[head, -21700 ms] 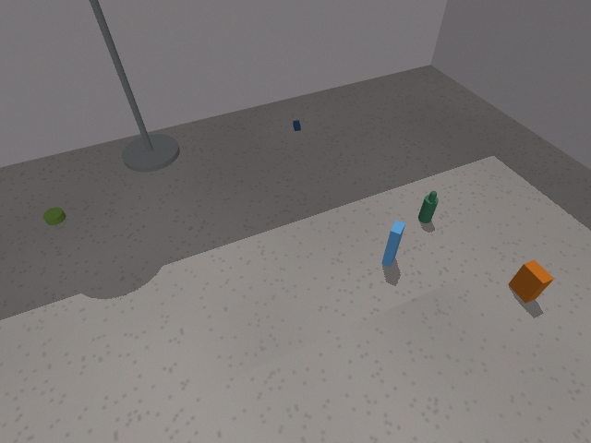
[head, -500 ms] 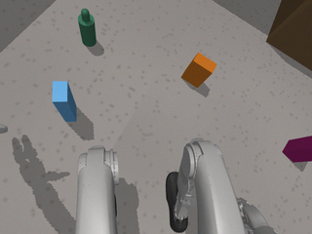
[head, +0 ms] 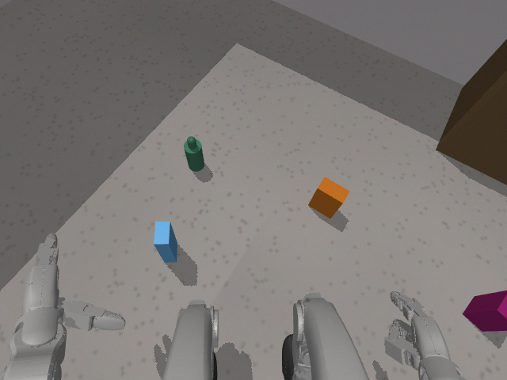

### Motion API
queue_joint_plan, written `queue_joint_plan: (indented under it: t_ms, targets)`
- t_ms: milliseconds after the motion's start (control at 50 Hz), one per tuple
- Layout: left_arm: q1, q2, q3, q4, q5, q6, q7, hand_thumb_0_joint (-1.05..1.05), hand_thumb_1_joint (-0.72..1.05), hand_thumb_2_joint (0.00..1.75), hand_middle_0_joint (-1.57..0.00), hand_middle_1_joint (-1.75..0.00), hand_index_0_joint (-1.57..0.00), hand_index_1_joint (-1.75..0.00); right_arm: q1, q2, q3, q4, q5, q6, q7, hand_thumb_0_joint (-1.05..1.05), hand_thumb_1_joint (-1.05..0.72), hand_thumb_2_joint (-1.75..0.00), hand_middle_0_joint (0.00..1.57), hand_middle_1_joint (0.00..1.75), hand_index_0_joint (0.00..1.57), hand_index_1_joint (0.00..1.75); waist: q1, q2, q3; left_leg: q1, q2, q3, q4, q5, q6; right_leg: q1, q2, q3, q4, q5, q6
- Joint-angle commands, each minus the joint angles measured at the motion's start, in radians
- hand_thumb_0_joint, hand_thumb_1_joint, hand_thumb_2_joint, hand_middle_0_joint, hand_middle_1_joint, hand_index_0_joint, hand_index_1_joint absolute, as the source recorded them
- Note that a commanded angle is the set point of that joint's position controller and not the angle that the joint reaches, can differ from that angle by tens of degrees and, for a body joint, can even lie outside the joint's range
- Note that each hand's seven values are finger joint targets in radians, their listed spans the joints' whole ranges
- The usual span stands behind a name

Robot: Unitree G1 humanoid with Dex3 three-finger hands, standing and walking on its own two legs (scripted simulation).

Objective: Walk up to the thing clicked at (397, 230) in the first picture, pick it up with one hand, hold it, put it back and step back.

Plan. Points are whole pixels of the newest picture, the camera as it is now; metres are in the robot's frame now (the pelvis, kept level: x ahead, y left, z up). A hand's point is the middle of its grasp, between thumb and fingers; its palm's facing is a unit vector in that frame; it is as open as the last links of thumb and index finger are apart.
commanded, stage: home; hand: left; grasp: from the side
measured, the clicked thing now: (167, 243) +0.46 +0.24 -0.48
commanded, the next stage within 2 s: none
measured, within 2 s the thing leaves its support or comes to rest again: neither
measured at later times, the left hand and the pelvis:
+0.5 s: hand (89, 313) +0.23 +0.19 +0.08, palm faces +0.11 -0.94 -0.31, open 17.4 cm; pelvis +0.06 +0.00 +0.13, yaw +1 degrees
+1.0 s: hand (95, 327) +0.22 +0.18 +0.08, palm faces +0.12 -0.95 -0.29, open 17.4 cm; pelvis +0.05 -0.01 +0.14, yaw +2 degrees
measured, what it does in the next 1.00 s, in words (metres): rises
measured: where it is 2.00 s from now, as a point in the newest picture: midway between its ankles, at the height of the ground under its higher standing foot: outside the picture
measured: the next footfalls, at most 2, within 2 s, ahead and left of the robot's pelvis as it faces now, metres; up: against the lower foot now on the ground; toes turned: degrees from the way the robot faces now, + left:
none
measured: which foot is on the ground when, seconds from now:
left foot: down 0.00-1.00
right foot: down 0.00-1.00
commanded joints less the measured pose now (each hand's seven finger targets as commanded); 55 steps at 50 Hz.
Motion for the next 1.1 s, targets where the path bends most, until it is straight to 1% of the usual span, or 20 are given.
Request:
queue_joint_plan:
  t_ms: [0,20,40,80,140,160,240,320,360,420,440,500,540,560,620,780,820,840,920,1080]
  targets:
    - [0.055,0.125,0.016,-0.182,-0.014,-0.005,0.038,0.00,-0.54,0.06,-0.05,-0.05,-0.05,-0.05,0.097,-0.129,-0.052,-0.088,-0.005,-0.058,-0.028,0.00,-0.90,-0.90,0.20,0.30,0.20,0.30,0.019,0.091,-0.377,0.429,-0.015,0.034,-0.346,0.277,0.029,0.448,0.033,0.028,-0.317,0.222,-0.031]
    - [0.016,0.151,0.020,-0.254,-0.016,-0.002,0.048,0.00,-0.53,0.07,-0.05,-0.06,-0.05,-0.06,0.098,-0.132,-0.054,-0.101,-0.005,-0.063,-0.033,0.00,-0.90,-0.90,0.20,0.30,0.20,0.30,0.021,0.099,-0.383,0.456,-0.014,0.036,-0.370,0.276,0.029,0.485,0.032,0.028,-0.344,0.222,-0.030]
    - [0.084,0.122,0.007,-0.220,-0.017,0.014,0.053,0.00,-0.53,0.07,-0.05,-0.06,-0.05,-0.06,0.104,-0.123,-0.049,-0.100,-0.003,-0.068,-0.038,0.00,-0.90,-0.90,0.20,0.30,0.20,0.30,0.024,0.088,-0.365,0.485,-0.015,0.037,-0.394,0.299,0.028,0.525,0.032,0.028,-0.370,0.243,-0.028]
    - [0.110,0.085,-0.036,-0.261,-0.020,0.036,0.062,0.00,-0.54,0.06,-0.05,-0.05,-0.05,-0.06,0.106,-0.115,-0.046,-0.109,-0.003,-0.077,-0.046,0.00,-0.90,-0.90,0.20,0.30,0.20,0.30,0.015,0.079,-0.331,0.529,-0.015,0.041,-0.444,0.312,0.029,0.587,0.034,0.027,-0.427,0.261,-0.026]
    - [0.178,0.052,-0.068,-0.303,-0.024,0.069,0.074,0.00,-0.56,0.05,-0.05,-0.05,-0.05,-0.05,0.117,-0.110,-0.043,-0.127,-0.002,-0.088,-0.062,0.00,-0.90,-0.90,0.20,0.30,0.20,0.30,0.017,0.099,-0.284,0.627,-0.013,0.041,-0.523,0.360,0.021,0.655,0.038,0.021,-0.496,0.296,-0.024]
    - [0.152,0.070,-0.070,-0.371,-0.024,0.072,0.079,0.00,-0.54,0.06,-0.05,-0.05,-0.05,-0.06,0.125,-0.108,-0.043,-0.126,-0.004,-0.091,-0.068,0.00,-0.90,-0.90,0.20,0.30,0.20,0.30,0.016,0.100,-0.274,0.648,-0.013,0.044,-0.548,0.356,0.022,0.684,0.040,0.020,-0.521,0.299,-0.022]
    - [0.281,-0.012,-0.138,-0.413,-0.032,0.115,0.087,0.00,-0.53,0.07,-0.05,-0.06,-0.05,-0.06,0.124,-0.090,-0.032,-0.146,-0.006,-0.109,-0.086,0.00,-0.90,-0.90,0.20,0.30,0.20,0.30,0.015,0.096,-0.169,0.722,-0.013,0.046,-0.656,0.322,0.019,0.756,0.045,0.007,-0.615,0.272,-0.019]
    - [0.368,-0.013,-0.152,-0.554,-0.035,0.140,0.094,0.00,-0.55,0.06,-0.05,-0.05,-0.05,-0.05,0.114,-0.083,-0.029,-0.177,-0.009,-0.130,-0.102,0.00,-0.90,-0.90,0.20,0.30,0.20,0.30,0.034,0.083,-0.143,0.791,-0.013,0.043,-0.713,0.372,0.016,0.838,0.053,-0.007,-0.660,0.311,-0.020]
    - [0.439,-0.082,-0.204,-0.526,-0.035,0.155,0.087,0.00,-0.57,0.04,-0.05,-0.05,-0.05,-0.05,0.121,-0.073,-0.024,-0.174,-0.016,-0.138,-0.106,0.00,-0.90,-0.90,0.20,0.30,0.20,0.30,0.020,0.044,-0.086,0.791,-0.009,0.035,-0.735,0.379,0.018,0.842,0.058,-0.017,-0.681,0.314,-0.018]
    - [0.471,-0.080,-0.198,-0.580,-0.033,0.157,0.080,0.00,-0.57,0.05,-0.05,-0.05,-0.05,-0.05,0.122,-0.074,-0.030,-0.185,-0.021,-0.150,-0.107,0.00,-0.90,-0.90,0.20,0.30,0.20,0.30,0.027,0.036,-0.066,0.824,-0.006,0.033,-0.760,0.422,0.013,0.871,0.062,-0.024,-0.695,0.338,-0.019]
    - [0.463,-0.055,-0.179,-0.623,-0.032,0.155,0.079,0.00,-0.55,0.06,-0.05,-0.05,-0.05,-0.05,0.120,-0.079,-0.034,-0.189,-0.022,-0.153,-0.107,0.00,-0.90,-0.90,0.20,0.30,0.20,0.30,0.032,0.040,-0.074,0.832,-0.007,0.035,-0.763,0.440,0.014,0.887,0.061,-0.024,-0.701,0.354,-0.018]
    - [0.474,-0.089,-0.201,-0.606,-0.030,0.157,0.068,0.00,-0.56,0.05,-0.05,-0.05,-0.05,-0.05,0.119,-0.076,-0.032,-0.190,-0.027,-0.168,-0.105,0.00,-0.90,-0.90,0.20,0.30,0.20,0.30,0.020,0.015,-0.035,0.838,-0.012,0.047,-0.769,0.433,0.018,0.902,0.058,-0.016,-0.723,0.361,-0.014]
    - [0.456,-0.092,-0.200,-0.586,-0.028,0.153,0.062,0.00,-0.54,0.06,-0.05,-0.06,-0.05,-0.06,0.113,-0.075,-0.032,-0.187,-0.030,-0.177,-0.104,0.00,-0.90,-0.90,0.20,0.30,0.20,0.30,0.014,0.010,-0.004,0.836,-0.013,0.047,-0.775,0.412,0.019,0.896,0.056,-0.014,-0.735,0.343,-0.012]
    - [0.423,-0.068,-0.176,-0.606,-0.027,0.150,0.062,0.00,-0.52,0.07,-0.05,-0.06,-0.05,-0.06,0.111,-0.080,-0.034,-0.189,-0.031,-0.182,-0.102,0.00,-0.90,-0.90,0.20,0.30,0.20,0.30,0.018,0.007,0.015,0.827,-0.016,0.050,-0.783,0.375,0.021,0.891,0.054,-0.012,-0.746,0.314,-0.011]
    - [0.414,-0.080,-0.183,-0.612,-0.023,0.143,0.056,0.00,-0.52,0.07,-0.05,-0.06,-0.05,-0.06,0.110,-0.076,-0.034,-0.186,-0.037,-0.193,-0.101,0.00,-0.90,-0.90,0.20,0.30,0.20,0.30,0.019,0.024,-0.019,0.847,-0.022,0.057,-0.786,0.354,0.021,0.909,0.048,-0.001,-0.756,0.297,-0.010]
    - [0.428,-0.091,-0.192,-0.625,-0.023,0.144,0.055,0.00,-0.51,0.08,-0.05,-0.07,-0.05,-0.06,0.101,-0.074,-0.032,-0.175,-0.039,-0.211,-0.100,0.00,-0.90,-0.90,0.20,0.30,0.20,0.30,0.025,0.042,-0.063,0.887,-0.023,0.055,-0.786,0.419,0.016,0.956,0.050,-0.003,-0.754,0.362,-0.012]
    - [0.442,-0.088,-0.187,-0.583,-0.023,0.146,0.053,0.00,-0.54,0.06,-0.05,-0.06,-0.05,-0.06,0.095,-0.078,-0.032,-0.166,-0.036,-0.212,-0.096,0.00,-0.90,-0.90,0.20,0.30,0.20,0.30,0.030,0.038,-0.014,0.871,-0.022,0.053,-0.801,0.386,0.015,0.933,0.051,-0.007,-0.757,0.325,-0.014]
    - [0.444,-0.086,-0.183,-0.595,-0.023,0.145,0.054,0.00,-0.53,0.07,-0.05,-0.06,-0.05,-0.06,0.102,-0.078,-0.034,-0.166,-0.038,-0.212,-0.098,0.00,-0.90,-0.90,0.20,0.30,0.20,0.30,0.031,0.046,-0.055,0.878,-0.023,0.055,-0.789,0.414,0.015,0.952,0.050,-0.004,-0.757,0.352,-0.014]
    - [0.434,-0.089,-0.187,-0.580,-0.024,0.142,0.052,0.00,-0.54,0.06,-0.05,-0.06,-0.05,-0.06,0.089,-0.081,-0.035,-0.166,-0.035,-0.214,-0.095,0.00,-0.90,-0.90,0.20,0.30,0.20,0.30,0.034,0.035,-0.014,0.870,-0.018,0.046,-0.814,0.375,0.013,0.933,0.056,-0.013,-0.759,0.308,-0.016]
    - [0.435,-0.087,-0.185,-0.569,-0.023,0.136,0.048,0.00,-0.54,0.06,-0.05,-0.06,-0.05,-0.06,0.091,-0.077,-0.035,-0.166,-0.038,-0.221,-0.096,0.00,-0.90,-0.90,0.20,0.30,0.20,0.30,0.028,-0.004,-0.022,0.863,-0.026,0.062,-0.790,0.373,0.023,0.946,0.047,0.001,-0.780,0.323,-0.006]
